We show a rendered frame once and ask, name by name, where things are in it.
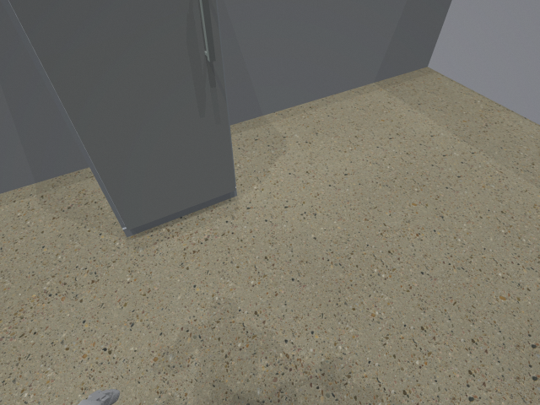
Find fridge door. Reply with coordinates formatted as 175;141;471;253
9;0;235;230

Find handle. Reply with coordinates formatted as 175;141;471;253
199;0;216;62

